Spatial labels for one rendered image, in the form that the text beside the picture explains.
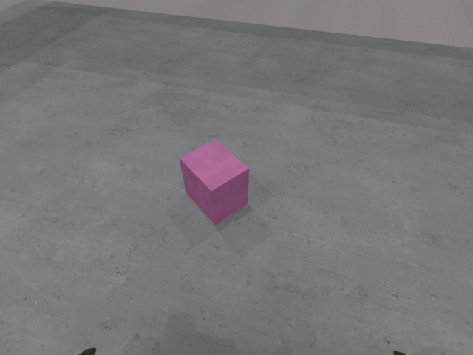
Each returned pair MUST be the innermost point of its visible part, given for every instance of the carton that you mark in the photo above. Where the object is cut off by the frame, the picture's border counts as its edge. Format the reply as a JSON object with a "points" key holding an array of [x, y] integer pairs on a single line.
{"points": [[215, 180]]}

